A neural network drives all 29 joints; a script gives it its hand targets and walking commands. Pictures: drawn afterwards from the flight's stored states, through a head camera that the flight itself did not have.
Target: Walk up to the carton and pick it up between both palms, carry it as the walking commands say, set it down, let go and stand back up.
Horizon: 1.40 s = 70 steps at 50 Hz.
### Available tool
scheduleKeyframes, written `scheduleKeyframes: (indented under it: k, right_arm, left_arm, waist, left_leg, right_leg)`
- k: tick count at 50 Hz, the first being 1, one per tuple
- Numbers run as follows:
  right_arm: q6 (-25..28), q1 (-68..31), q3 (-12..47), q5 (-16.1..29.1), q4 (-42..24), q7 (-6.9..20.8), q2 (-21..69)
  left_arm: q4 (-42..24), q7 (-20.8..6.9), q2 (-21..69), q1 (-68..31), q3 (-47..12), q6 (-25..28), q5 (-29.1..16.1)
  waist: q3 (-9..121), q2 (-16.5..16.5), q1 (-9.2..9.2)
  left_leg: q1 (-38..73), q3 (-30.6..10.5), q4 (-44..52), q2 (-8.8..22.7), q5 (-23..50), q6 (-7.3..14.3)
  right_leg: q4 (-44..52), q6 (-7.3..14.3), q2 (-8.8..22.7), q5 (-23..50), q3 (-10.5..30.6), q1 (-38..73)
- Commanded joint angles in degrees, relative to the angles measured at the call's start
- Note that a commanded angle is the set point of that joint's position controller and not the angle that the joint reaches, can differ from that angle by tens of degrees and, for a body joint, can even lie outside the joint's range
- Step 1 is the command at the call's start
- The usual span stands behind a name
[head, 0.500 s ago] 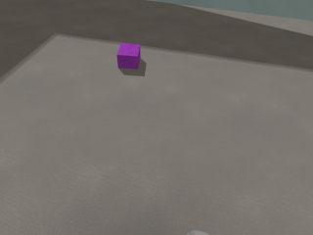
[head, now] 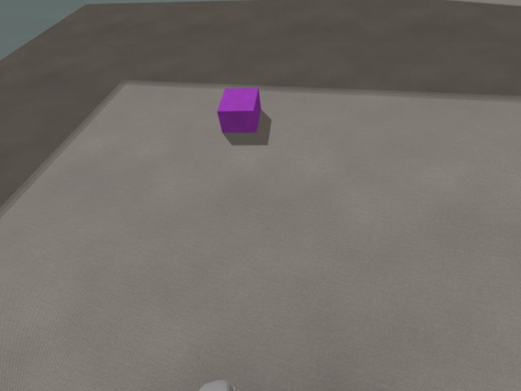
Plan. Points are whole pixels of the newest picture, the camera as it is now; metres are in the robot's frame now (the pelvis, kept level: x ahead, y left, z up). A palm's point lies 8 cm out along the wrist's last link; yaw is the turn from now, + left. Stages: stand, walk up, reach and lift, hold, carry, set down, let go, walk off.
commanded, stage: walk up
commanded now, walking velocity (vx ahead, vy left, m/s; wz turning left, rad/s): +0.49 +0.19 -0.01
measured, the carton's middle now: (240, 110) +1.82 +0.30 -0.70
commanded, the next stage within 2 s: none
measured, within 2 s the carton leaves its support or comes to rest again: neither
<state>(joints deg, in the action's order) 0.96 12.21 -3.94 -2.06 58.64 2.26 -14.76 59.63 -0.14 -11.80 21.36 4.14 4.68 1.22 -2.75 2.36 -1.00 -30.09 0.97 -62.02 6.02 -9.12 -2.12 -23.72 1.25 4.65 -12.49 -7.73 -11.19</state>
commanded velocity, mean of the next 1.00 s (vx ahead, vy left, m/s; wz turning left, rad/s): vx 0.50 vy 0.07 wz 0.00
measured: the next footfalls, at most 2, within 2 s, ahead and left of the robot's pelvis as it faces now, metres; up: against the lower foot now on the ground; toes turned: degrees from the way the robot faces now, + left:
left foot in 0.30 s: +0.27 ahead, +0.21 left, +0.00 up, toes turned +7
right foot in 0.78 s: +0.52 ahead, -0.07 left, +0.00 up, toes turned -9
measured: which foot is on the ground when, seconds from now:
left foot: up 0.00-0.28, down 0.30-0.78, up 0.80-1.00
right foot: down 0.00-0.30, up 0.32-0.76, down 0.78-1.00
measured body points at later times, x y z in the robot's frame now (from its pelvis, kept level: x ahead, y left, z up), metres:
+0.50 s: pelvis +0.23 +0.10 +0.00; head +0.25 +0.12 +0.45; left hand +0.30 +0.35 -0.16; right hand +0.23 -0.16 -0.13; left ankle +0.23 +0.20 -0.75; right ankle +0.22 -0.05 -0.66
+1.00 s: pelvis +0.47 +0.03 +0.00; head +0.50 +0.00 +0.45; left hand +0.48 +0.30 -0.13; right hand +0.51 -0.22 -0.17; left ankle +0.46 +0.21 -0.66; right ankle +0.48 -0.06 -0.75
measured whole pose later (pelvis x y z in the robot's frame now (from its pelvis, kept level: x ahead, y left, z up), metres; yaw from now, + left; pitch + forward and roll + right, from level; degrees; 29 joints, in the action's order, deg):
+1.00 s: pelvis +0.47 +0.03 +0.00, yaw +0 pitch +0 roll +3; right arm 1.4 14.5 -4.3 -1.8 58.1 1.9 -14.0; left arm 58.7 -0.2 -12.0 18.3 3.8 4.4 1.1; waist -2.9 2.3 -0.7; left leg -28.4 1.7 -62.3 6.2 -10.9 -1.5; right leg -24.2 1.4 4.4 -11.9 -7.7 -12.4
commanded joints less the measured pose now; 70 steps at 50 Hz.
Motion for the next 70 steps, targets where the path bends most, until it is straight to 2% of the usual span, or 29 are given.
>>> scheduleKeyframes:
  k: [1, 5, 10, 12, 14, 15, 16, 17, 19, 22, 28, 34, 36, 38, 39, 40, 41, 42, 43, 46, 49, 55, 60, 63, 65, 66, 67, 68, 70]
  right_arm:
    - [-1.17, -0.66, 0.71, -0.46, -2.05, 1.12, 0.37]
    - [-0.75, -9.87, 1.36, 0.03, -5.19, 2.30, 0.33]
    - [0.19, -14.94, 1.20, 0.43, -7.72, 2.52, -0.25]
    - [0.72, -12.53, 1.02, 0.07, -7.46, 1.98, -0.84]
    - [2.37, 0.58, -0.19, -0.55, -3.23, 0.61, -2.77]
    - [2.98, 11.50, -1.80, -0.75, -1.27, -0.34, -7.46]
    - [3.03, 18.74, -3.45, 0.01, 0.29, -1.15, -15.19]
    - [2.59, 17.59, -3.94, 0.90, 1.01, -1.55, -14.84]
    - [3.75, 6.54, -1.77, -0.10, -1.94, -1.46, -7.29]
    - [5.27, 5.14, 0.18, 0.58, -0.76, -1.46, -1.78]
    - [5.56, 12.21, 0.71, 0.80, 0.77, -1.99, -2.14]
    - [4.75, 15.70, 0.18, 1.91, 2.16, -2.36, -3.30]
    - [4.16, 15.49, -0.29, 1.70, 2.67, -2.49, -4.80]
    - [3.44, 14.19, -0.43, 1.44, 2.96, -2.57, -5.22]
    - [3.25, 14.56, -0.12, 1.61, 2.69, -2.56, -3.90]
    - [3.26, 16.51, 0.01, 2.06, 0.77, -2.53, -1.06]
    - [3.02, 20.86, -0.54, 1.44, -0.12, -2.19, 0.57]
    - [2.21, 18.82, -0.96, 0.37, 0.76, -1.83, -0.88]
    - [2.15, 15.84, -0.71, 0.13, 0.07, -1.46, 0.65]
    - [1.33, 13.32, -0.36, 0.50, 0.90, -0.77, 1.61]
    - [-0.25, 8.81, -0.15, 0.08, -0.56, 0.16, 1.11]
    - [-0.68, -6.27, 1.08, -0.18, -5.70, 2.11, 0.85]
    - [0.28, -13.79, 1.38, 0.39, -8.56, 2.61, 0.41]
    - [1.29, -11.50, 1.48, 0.01, -7.92, 1.79, -0.37]
    - [2.78, 2.24, -0.11, -0.39, -2.93, 0.23, -3.66]
    - [3.14, 12.97, -1.70, -0.50, -1.28, -0.78, -8.39]
    - [2.92, 19.03, -3.27, 0.62, 0.33, -1.39, -15.88]
    - [2.61, 17.16, -3.31, 1.02, 0.53, -1.40, -14.78]
    - [3.86, 6.60, -1.49, 0.07, -2.03, -1.36, -7.81]
  left_arm:
    - [-1.91, 0.21, -6.93, 4.97, 1.06, 0.86, 0.17]
    - [-2.61, 0.64, -7.58, 6.44, 1.29, 0.73, 0.10]
    - [-1.04, 1.13, -9.26, 8.51, 1.82, 0.14, 0.24]
    - [-0.67, 0.88, -9.19, 6.82, 1.62, -0.28, 0.09]
    - [0.11, 0.28, -6.64, 6.69, 0.47, -0.75, -0.42]
    - [-1.09, 0.11, -4.28, 6.52, -0.16, -0.84, -0.11]
    - [-4.28, -0.14, 0.24, 6.25, -0.94, -0.32, -0.23]
    - [-4.24, 0.00, -1.97, 2.76, 0.15, -0.40, -0.04]
    - [-2.65, -0.44, -3.32, -0.67, 0.12, -0.19, -0.87]
    - [-1.01, -1.26, -2.24, 0.91, 0.54, -2.51, 0.28]
    - [-6.75, -3.26, -1.94, -13.40, -0.16, -4.79, 0.42]
    - [-11.77, -3.46, -1.90, -25.00, -0.64, -3.00, -0.23]
    - [-11.70, -2.66, -2.55, -22.85, -0.74, -2.25, 0.16]
    - [-8.44, -1.54, -4.18, -13.41, -0.25, -1.13, 0.37]
    - [-5.34, -0.80, -7.31, -4.72, 0.71, -0.50, 0.68]
    - [-3.89, -0.08, -14.29, 5.21, 2.48, -0.23, 1.14]
    - [-2.77, 0.16, -21.01, 9.26, 4.02, -1.11, 0.53]
    - [-3.12, 0.35, -18.36, 2.86, 3.55, -1.75, 0.45]
    - [-3.96, 0.20, -13.25, -2.39, 2.07, -1.51, -0.01]
    - [-3.97, -0.04, -4.97, -6.02, 0.33, -0.15, -0.47]
    - [-2.34, 0.10, -5.94, 0.54, 0.52, 0.77, -0.02]
    - [-2.59, 0.52, -6.75, 5.74, 0.39, 0.88, 0.15]
    - [-1.29, 1.04, -8.82, 8.99, 0.98, 0.58, 0.25]
    - [-0.51, 0.51, -8.02, 6.76, 0.40, -0.03, -0.03]
    - [-0.03, 0.25, -6.32, 7.18, -0.53, -0.50, -0.28]
    - [-1.82, 0.11, -4.37, 6.22, -1.01, -0.45, 0.16]
    - [-5.03, -0.03, -0.49, 5.85, -1.41, 0.03, -0.44]
    - [-4.41, 0.17, -3.27, 3.31, -0.39, -0.20, -0.19]
    - [-2.13, -0.22, -2.87, 2.13, -0.55, -0.49, -0.73]
  waist:
    - [-1.70, -11.87, 0.20]
    - [-3.90, -11.20, -1.93]
    - [-4.76, -12.86, -3.46]
    - [-3.01, -13.67, -2.36]
    - [5.54, -7.51, 3.48]
    - [11.84, 1.35, 8.30]
    - [16.18, 16.97, 9.01]
    - [13.68, 11.77, 9.42]
    - [4.09, 1.38, 4.70]
    - [2.15, 5.31, 0.81]
    - [-3.57, 7.34, 2.80]
    - [-5.90, 8.15, 4.27]
    - [-4.81, 5.65, 3.29]
    - [0.06, 2.34, -0.94]
    - [5.71, -0.98, -4.07]
    - [13.54, -11.35, -7.73]
    - [19.12, -19.22, -6.45]
    - [12.31, -11.32, -2.89]
    - [5.11, -8.65, -1.00]
    - [1.41, -11.56, 1.72]
    - [0.66, -11.04, 1.24]
    - [-3.58, -11.33, -1.85]
    - [-4.98, -12.40, -4.07]
    - [-1.98, -14.90, -2.26]
    - [5.80, -5.59, 3.82]
    - [11.49, 3.82, 8.80]
    - [15.60, 18.60, 8.88]
    - [12.60, 10.60, 9.06]
    - [3.77, -0.35, 4.04]
  left_leg:
    - [-6.71, -0.50, 5.38, 2.15, 3.96, -1.21]
    - [-4.61, 1.57, 19.30, 1.79, 6.75, -1.98]
    - [2.90, 4.73, 29.74, 0.01, 3.60, -0.53]
    - [9.69, 5.75, 32.65, -1.47, 0.58, 0.54]
    - [29.13, 8.05, 36.38, -3.92, -0.86, 1.79]
    - [41.25, -3.66, 37.11, 6.47, -10.82, 4.04]
    - [48.49, -27.42, 46.09, 21.24, -15.50, 10.00]
    - [43.91, -34.07, 51.16, 22.43, -17.13, 12.74]
    - [30.22, -21.92, 49.58, 18.04, -6.16, 9.93]
    - [22.21, -10.34, 50.15, 13.02, 7.42, 6.31]
    - [23.08, -3.45, 53.99, 10.93, 5.30, 7.15]
    - [23.28, 0.79, 55.73, 8.04, 5.14, 8.85]
    - [26.06, -0.83, 51.47, 9.33, 12.66, 8.78]
    - [25.70, 1.66, 39.62, 7.16, 18.85, 6.86]
    - [20.58, 4.53, 28.19, 4.51, 14.82, 5.03]
    - [9.12, 6.89, 9.99, 0.37, -5.07, 2.17]
    - [-1.46, 0.86, -2.38, -5.15, -24.64, 0.97]
    - [-4.22, -4.70, -9.14, -2.14, -18.97, 1.55]
    - [-5.08, -4.78, -9.28, 0.03, -12.32, 2.20]
    - [0.11, -2.08, -3.92, 2.42, -2.84, 1.51]
    - [-2.31, -0.47, -0.80, 1.94, 0.42, 0.23]
    - [-5.80, 1.64, 16.47, 2.59, 6.83, -1.98]
    - [0.73, 4.94, 28.71, 0.62, 5.72, -0.74]
    - [11.78, 6.50, 33.27, -1.69, 0.74, 0.95]
    - [31.90, 8.64, 35.42, -3.40, -1.23, 2.21]
    - [42.09, -5.18, 36.94, 8.45, -9.46, 4.92]
    - [47.59, -28.79, 47.70, 21.74, -14.45, 11.19]
    - [42.68, -33.33, 50.50, 22.57, -15.17, 13.29]
    - [29.25, -21.92, 49.22, 19.08, -3.89, 9.91]
  right_leg:
    - [12.76, 3.30, 13.63, 10.95, 11.51, 3.23]
    - [15.98, 4.14, 13.30, 5.22, 9.43, 3.99]
    - [15.38, 3.96, 14.65, 9.02, 6.83, 5.99]
    - [12.41, 3.55, 13.71, 10.63, 4.71, 5.34]
    - [-6.24, 1.99, 7.26, 12.13, -1.12, 1.01]
    - [-23.44, 0.33, 5.73, -1.17, -2.34, -9.04]
    - [-41.63, -1.19, -1.35, -22.91, -0.18, -24.39]
    - [-49.20, -0.90, 0.55, -18.87, 7.11, -30.47]
    - [-48.50, -0.96, 4.70, -6.82, 8.70, -28.54]
    - [-42.71, -2.00, 4.93, 0.92, 8.04, -21.08]
    - [-29.20, -4.10, 3.72, 7.37, 4.35, -25.91]
    - [-12.09, -3.75, 0.52, 6.21, -0.53, -14.61]
    - [-9.77, -3.13, 0.39, 3.50, 0.05, -12.11]
    - [-3.73, -1.88, -1.48, 2.96, -1.48, -0.60]
    - [-3.96, -0.30, 0.41, 1.40, 0.09, 11.09]
    - [-1.21, 2.55, 16.10, -3.51, 18.83, 22.65]
    - [10.66, 5.58, 28.33, -8.03, 47.87, 25.78]
    - [11.86, 4.47, 26.87, -9.24, 45.56, 19.00]
    - [10.54, 3.89, 22.61, -6.64, 35.19, 10.93]
    - [10.54, 2.13, 13.52, 6.82, 15.84, 1.17]
    - [11.09, 2.45, 13.15, 13.45, 12.17, 2.08]
    - [15.84, 4.09, 12.85, 5.82, 9.44, 3.19]
    - [16.36, 4.28, 14.33, 8.31, 7.45, 5.68]
    - [12.77, 3.64, 11.99, 8.69, 3.96, 4.91]
    - [-6.85, 2.19, 6.85, 12.23, -0.72, -1.01]
    - [-25.13, 0.45, 5.48, -0.52, -1.91, -10.84]
    - [-42.13, -1.12, -1.71, -21.74, 0.65, -25.27]
    - [-49.12, -1.09, 1.09, -17.87, 7.21, -29.99]
    - [-48.13, -1.16, 4.75, -7.07, 9.06, -26.91]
